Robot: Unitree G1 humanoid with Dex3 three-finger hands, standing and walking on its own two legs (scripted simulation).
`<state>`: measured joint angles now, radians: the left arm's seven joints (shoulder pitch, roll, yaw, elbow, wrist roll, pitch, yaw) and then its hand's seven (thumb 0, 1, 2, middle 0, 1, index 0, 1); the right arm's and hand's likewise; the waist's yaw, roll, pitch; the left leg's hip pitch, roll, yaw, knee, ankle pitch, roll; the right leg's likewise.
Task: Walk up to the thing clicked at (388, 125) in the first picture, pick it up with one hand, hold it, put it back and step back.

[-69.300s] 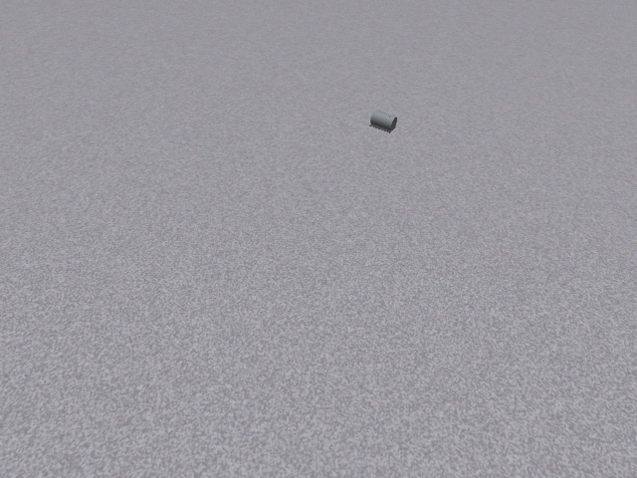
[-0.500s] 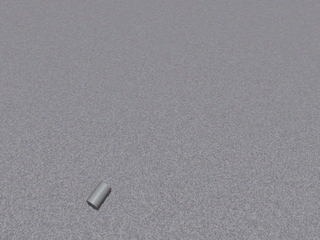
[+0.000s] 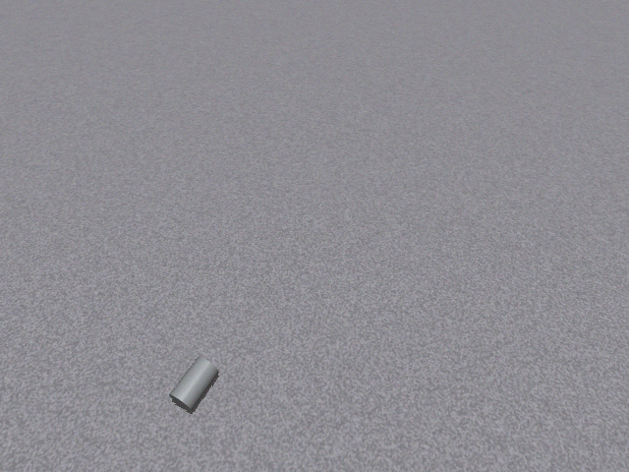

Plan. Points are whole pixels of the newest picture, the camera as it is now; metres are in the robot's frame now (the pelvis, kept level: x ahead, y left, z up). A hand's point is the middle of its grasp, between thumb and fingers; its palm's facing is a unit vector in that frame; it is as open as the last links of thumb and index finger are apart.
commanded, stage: stand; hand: left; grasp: from above
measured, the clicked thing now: (194, 383) +0.51 +0.37 -0.74
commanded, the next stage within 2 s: step back in 0.66 s
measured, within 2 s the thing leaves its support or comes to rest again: neither
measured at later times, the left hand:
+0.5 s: hand out of the picture +0.07 +0.25 -0.15, palm faces +0.02 -0.94 -0.35, open 7.4 cm
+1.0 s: hand out of the picture +0.08 +0.33 -0.18, palm faces +0.01 -0.92 -0.39, open 7.4 cm
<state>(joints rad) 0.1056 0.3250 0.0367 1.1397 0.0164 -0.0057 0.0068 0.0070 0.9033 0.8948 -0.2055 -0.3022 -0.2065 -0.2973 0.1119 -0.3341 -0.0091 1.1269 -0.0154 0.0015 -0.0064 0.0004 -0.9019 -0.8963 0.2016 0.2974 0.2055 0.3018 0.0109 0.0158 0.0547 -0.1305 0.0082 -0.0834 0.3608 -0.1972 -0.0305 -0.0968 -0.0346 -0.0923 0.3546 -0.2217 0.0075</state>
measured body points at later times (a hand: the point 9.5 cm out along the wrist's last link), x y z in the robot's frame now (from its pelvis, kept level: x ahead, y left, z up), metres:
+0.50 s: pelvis +0.00 +0.00 +0.00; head +0.01 -0.01 +0.45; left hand +0.07 +0.30 -0.13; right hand +0.08 -0.30 -0.14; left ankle +0.00 +0.14 -0.75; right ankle -0.02 -0.12 -0.75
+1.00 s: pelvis -0.06 +0.06 -0.03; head +0.02 +0.08 +0.41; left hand +0.08 +0.38 -0.16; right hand +0.00 -0.27 -0.14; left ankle -0.06 +0.16 -0.75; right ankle -0.03 -0.11 -0.73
